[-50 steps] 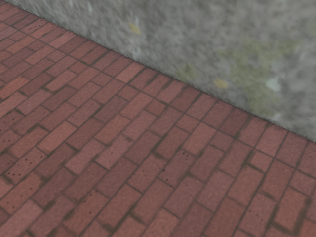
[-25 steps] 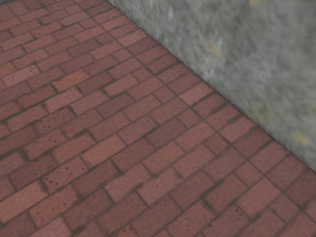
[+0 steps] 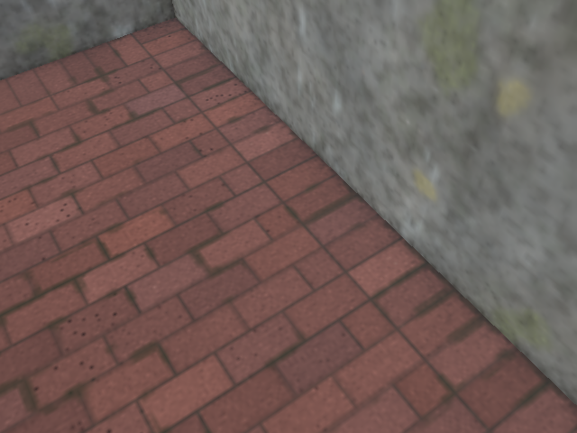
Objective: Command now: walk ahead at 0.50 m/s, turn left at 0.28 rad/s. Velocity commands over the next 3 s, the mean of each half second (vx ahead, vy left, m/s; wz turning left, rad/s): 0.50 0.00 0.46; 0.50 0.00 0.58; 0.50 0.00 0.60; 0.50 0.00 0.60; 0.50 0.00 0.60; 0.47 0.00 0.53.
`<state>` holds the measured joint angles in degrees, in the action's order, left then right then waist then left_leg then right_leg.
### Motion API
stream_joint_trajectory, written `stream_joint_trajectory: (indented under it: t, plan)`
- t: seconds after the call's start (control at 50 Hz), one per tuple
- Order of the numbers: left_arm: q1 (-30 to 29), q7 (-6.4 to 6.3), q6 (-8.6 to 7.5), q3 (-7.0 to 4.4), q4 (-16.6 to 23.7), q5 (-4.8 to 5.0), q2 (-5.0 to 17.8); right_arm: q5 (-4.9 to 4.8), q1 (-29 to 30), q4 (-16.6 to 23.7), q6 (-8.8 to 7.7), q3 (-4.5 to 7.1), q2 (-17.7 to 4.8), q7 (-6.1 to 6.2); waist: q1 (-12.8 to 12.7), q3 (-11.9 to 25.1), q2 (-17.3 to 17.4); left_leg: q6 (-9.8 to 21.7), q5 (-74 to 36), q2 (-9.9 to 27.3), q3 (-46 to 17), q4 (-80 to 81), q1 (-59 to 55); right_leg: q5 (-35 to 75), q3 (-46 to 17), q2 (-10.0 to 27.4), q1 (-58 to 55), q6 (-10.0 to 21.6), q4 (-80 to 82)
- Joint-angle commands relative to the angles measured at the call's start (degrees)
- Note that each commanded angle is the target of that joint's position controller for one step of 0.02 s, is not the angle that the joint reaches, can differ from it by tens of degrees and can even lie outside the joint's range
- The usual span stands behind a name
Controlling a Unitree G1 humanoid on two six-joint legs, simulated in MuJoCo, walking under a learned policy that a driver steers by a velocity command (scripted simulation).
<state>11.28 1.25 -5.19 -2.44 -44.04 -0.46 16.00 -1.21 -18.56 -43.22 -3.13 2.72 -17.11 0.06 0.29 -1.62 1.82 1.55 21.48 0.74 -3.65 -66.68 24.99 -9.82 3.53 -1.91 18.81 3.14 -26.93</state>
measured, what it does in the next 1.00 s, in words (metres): walks ahead, turning left: left foot, then right foot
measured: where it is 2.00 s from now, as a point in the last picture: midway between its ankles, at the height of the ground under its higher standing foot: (125, 259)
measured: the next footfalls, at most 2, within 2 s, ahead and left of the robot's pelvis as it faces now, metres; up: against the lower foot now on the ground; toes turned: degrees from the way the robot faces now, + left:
left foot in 0.40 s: +0.38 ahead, +0.17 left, +0.00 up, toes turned +13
right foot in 0.86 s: +0.70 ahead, +0.05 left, +0.00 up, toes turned +31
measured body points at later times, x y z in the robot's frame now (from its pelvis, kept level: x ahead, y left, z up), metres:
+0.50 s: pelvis +0.29 +0.07 -0.01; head +0.33 +0.09 +0.44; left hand +0.30 +0.37 -0.13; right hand +0.52 -0.15 -0.10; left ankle +0.34 +0.16 -0.74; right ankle +0.17 -0.10 -0.63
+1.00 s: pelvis +0.57 +0.10 +0.00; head +0.60 +0.11 +0.45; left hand +0.56 +0.41 -0.09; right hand +0.80 -0.09 -0.11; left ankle +0.44 +0.18 -0.65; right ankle +0.67 +0.03 -0.74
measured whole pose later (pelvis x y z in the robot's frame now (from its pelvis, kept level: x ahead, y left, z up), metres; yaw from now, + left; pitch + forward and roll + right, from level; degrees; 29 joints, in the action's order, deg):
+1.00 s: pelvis +0.57 +0.10 +0.00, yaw +32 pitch +1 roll -1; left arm 10.7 0.7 -5.4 -2.7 -41.5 -0.7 16.0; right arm -1.5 -18.5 -39.7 -1.0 3.6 -18.1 0.5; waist 0.4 -0.9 2.2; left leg 0.9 22.6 -1.0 -5.0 -68.0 25.2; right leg -11.2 2.0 -0.8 18.5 1.0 -28.5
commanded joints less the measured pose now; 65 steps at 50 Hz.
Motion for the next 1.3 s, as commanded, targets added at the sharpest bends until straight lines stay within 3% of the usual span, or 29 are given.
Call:
stream_joint_trajectory:
  t: [0.02,0.12,0.16,0.26,0.3,0.34,0.38,0.4,0.42,0.44,0.46,0.48,0.5,0.54,0.58,0.68,0.78,0.84,0.86,0.88,0.9,0.92,0.96,1.02,1.1,1.16,1.2,1.26,1.3]
  plan:
    - [1.0,-0.16,-0.95,-1.59,1.6,-0.61,6.6,0.11,-1.1,3.9,0.22,1.73,-5.0,0.29,0.0,2.4,-7.0,-0.8,-4.5,5.8,-2.8,0.7,10.3,1.5,-16.0,15.7,-8.7,8.7,17.4]
    - [1.8,-0.54,-1.42,-2.18,-0.8,-0.37,8.3,0.42,3.2,5.7,0.77,1.65,-3.8,0.48,-0.7,0.5,-5.4,-2.3,-17.4,6.0,-3.6,10.5,15.9,13.9,-4.7,14.9,-10.6,8.1,19.6]
    - [2.0,-0.95,-1.3,-2.1,-1.0,-0.63,9.1,0.81,8.2,7.3,0.22,1.12,-2.6,-0.39,-2.3,-0.2,-4.5,-1.8,-23.4,5.2,-1.1,19.2,14.5,16.2,-0.8,14.0,-11.5,6.8,19.6]
    - [6.8,-1.63,0.55,-2.39,-3.1,0.41,11.3,0.21,17.3,11.0,-0.24,0.39,-1.3,-2.79,-6.1,-2.9,-4.4,-0.4,-25.7,3.8,3.5,31.2,15.9,18.4,2.9,16.4,-20.6,5.4,18.3]
    - [6.9,-1.85,1.93,-2.73,-3.5,1.05,11.8,-0.04,17.1,11.9,-0.38,0.89,-2.2,-3.6,-5.3,-2.6,-5.2,0.6,-21.3,2.7,5.1,32.6,15.7,25.4,4.6,17.2,-24.8,4.5,14.8]
    - [5.8,-2.57,2.98,-3.28,-3.0,1.22,13.4,0.28,14.7,12.3,-0.26,1.86,-4.0,-4.11,-2.6,0.1,-7.1,2.7,-14.4,-0.4,8.1,32.4,10.0,44.2,6.1,17.7,-26.8,3.3,7.5]
    - [4.2,-3.47,3.95,-3.46,-2.2,1.04,13.9,0.21,1.7,9.3,-0.06,4.38,-8.4,-3.61,5.1,7.4,-7.0,6.0,-13.4,-4.5,9.2,35.5,-7.7,52.3,7.9,16.0,-22.8,1.3,-11.0]
    - [4.9,-3.64,3.53,-2.58,-1.1,0.15,11.9,0.0,-7.5,7.2,0.43,6.19,-12.7,-2.44,9.4,13.2,-1.8,9.2,-15.2,0.0,0.3,36.6,-25.9,37.4,8.0,13.7,-9.8,-0.7,-27.8]
    - [11.5,-2.32,1.62,0.27,2.0,-1.51,3.2,-0.38,-5.6,7.5,0.29,6.95,-18.5,-1.76,1.6,18.2,13.7,20.1,-8.6,14.7,-31.5,38.9,-46.8,-19.2,4.4,1.3,18.0,-4.1,-48.6]
    - [6.1,-1.07,-1.14,-0.31,2.4,0.56,8.0,0.1,-7.8,9.3,-0.23,5.73,-14.0,-1.58,6.6,25.9,8.7,23.7,-4.7,18.8,-44.7,46.7,-51.3,-24.4,-8.4,-0.4,25.4,-3.9,-56.8]
    - [0.1,-0.42,-2.58,-1.07,4.6,2.61,10.8,0.57,-6.2,8.6,-0.72,4.88,-11.4,-1.5,7.7,18.2,5.8,20.3,-9.6,16.5,-35.1,47.7,-46.4,-18.4,-9.6,2.9,29.5,-2.8,-55.3]
    - [-1.1,-0.52,-3.31,-0.66,5.1,2.01,10.2,0.15,-2.5,8.9,-0.93,4.51,-10.3,-1.45,5.1,12.5,0.5,18.1,-16.1,14.1,-28.1,47.8,-37.3,-13.3,-9.1,5.4,27.8,-2.3,-49.7]
    - [-1.4,-0.86,-3.34,-0.9,4.7,0.49,10.2,0.22,1.5,9.5,-0.88,4.04,-9.1,-1.41,2.5,8.6,-2.1,16.8,-23.4,12.0,-23.3,48.4,-28.7,-11.1,-8.7,7.0,24.0,-3.0,-44.5]
    - [1.0,-0.86,-1.95,-1.45,4.7,-0.31,10.8,1.0,5.0,10.6,-0.86,3.27,-7.8,-1.1,-1.1,6.3,-0.4,16.9,-29.7,9.8,-19.5,51.2,-19.1,-9.6,-8.7,8.0,17.3,-4.3,-40.0]
    - [1.1,-1.12,-0.73,-1.03,4.7,0.03,8.4,0.32,5.4,10.1,-0.79,3.15,-7.6,-0.56,-2.0,4.1,-0.4,16.5,-29.4,8.4,-16.4,53.0,-13.7,-9.0,-7.2,8.3,16.1,-6.0,-33.6]
    - [-8.7,-0.95,-0.55,0.04,7.1,-0.03,5.6,0.23,2.1,8.2,0.06,3.86,-10.2,0.84,1.8,1.7,2.0,12.3,-20.4,3.3,-10.9,52.8,-7.6,9.5,-5.7,4.4,10.6,-8.1,-11.4]
    - [-12.6,-0.16,-1.51,-1.09,8.5,1.18,8.3,-0.31,-1.7,6.1,0.73,3.76,-9.6,1.01,3.0,1.8,3.8,10.1,-13.1,5.9,-18.1,47.2,-13.8,10.3,-8.5,2.7,7.7,-6.4,-2.4]
    - [-5.3,-0.37,-2.21,-2.53,6.7,1.01,10.2,-0.05,-0.3,6.3,1.28,3.33,-8.0,1.01,-1.2,3.6,5.7,7.5,-14.8,4.7,-20.3,39.8,-14.5,5.0,-6.9,2.4,-2.1,-3.3,1.0]
    - [0.9,-0.52,-2.44,-3.22,6.1,-0.18,11.5,0.28,-0.4,6.6,1.09,2.21,-4.7,0.77,-4.1,9.3,2.9,5.6,-14.1,1.8,-16.9,29.6,-11.4,5.2,-10.7,7.2,-13.3,-0.3,0.3]
    - [8.1,-0.87,-2.18,-4.36,5.4,-1.35,16.1,0.03,-5.2,7.9,0.71,1.03,-1.1,0.7,-4.3,17.6,-8.9,1.4,-0.1,-5.3,-9.2,10.6,4.0,-1.9,-28.6,20.0,-33.2,6.7,2.1]
    - [11.4,-0.23,-1.33,-4.85,3.5,-0.07,16.3,-0.9,-7.9,9.0,0.17,0.9,-3.0,0.72,-3.5,19.7,-21.8,-0.1,13.5,-5.2,-6.2,-2.6,17.5,-18.4,-50.3,27.3,-38.5,11.7,8.7]
    - [8.6,-0.31,-1.08,-3.56,4.8,0.57,11.2,-1.22,-4.5,7.8,0.38,2.22,-8.2,0.77,-4.8,12.2,-13.1,-0.7,8.8,-1.7,-7.5,-7.9,21.4,-25.9,-45.9,25.4,-32.7,9.7,10.7]
    - [3.7,-0.72,-0.3,-2.48,5.2,-0.14,8.0,-0.07,2.8,9.1,0.94,2.68,-8.6,0.71,-4.1,3.4,-6.7,-1.0,0.9,1.8,-4.4,-6.2,19.6,-13.9,-29.6,20.3,-19.7,6.6,11.7]
    - [1.7,-1.05,-0.66,-2.01,4.2,-0.21,6.1,-0.53,2.7,9.2,1.71,2.58,-5.4,0.08,-1.8,0.7,-9.3,-1.0,-3.5,4.8,-2.9,-1.1,14.6,-2.5,-17.6,16.5,-12.0,6.0,15.6]
    - [3.0,-1.11,-1.14,-3.05,2.2,0.01,8.5,-0.02,6.3,10.8,2.11,1.93,-3.2,-0.14,-2.0,0.0,-6.5,-2.1,-9.6,5.8,-2.3,6.4,17.8,7.9,-10.0,17.7,-13.6,7.9,17.9]
    - [2.9,-1.3,-0.66,-3.29,1.4,0.15,9.3,-0.09,9.7,11.1,1.61,1.61,-2.5,-1.07,-2.9,-0.4,-6.0,-2.0,-18.3,5.5,-0.4,15.9,16.3,12.5,-3.2,16.4,-15.2,6.6,18.1]
    - [3.5,-1.41,-0.35,-3.17,0.3,0.97,9.5,-0.03,13.3,12.0,1.64,1.54,-2.0,-1.45,-4.4,-2.0,-4.8,-1.7,-22.6,4.7,1.7,22.1,14.6,13.1,0.3,15.9,-15.7,5.7,18.6]
    - [5.9,-1.69,-0.01,-3.34,-1.8,1.22,10.7,-0.34,17.2,13.7,1.73,1.24,-1.2,-2.54,-5.4,-3.3,-5.3,0.0,-22.0,3.9,4.3,28.2,12.8,15.2,3.1,17.2,-19.5,4.6,17.7]
    - [5.8,-1.76,0.6,-3.8,-2.4,1.96,12.3,-0.21,17.5,14.5,1.92,1.79,-2.4,-3.1,-4.2,-3.0,-5.9,1.9,-17.5,2.4,6.1,30.4,10.3,24.8,4.9,18.2,-22.5,3.9,14.7]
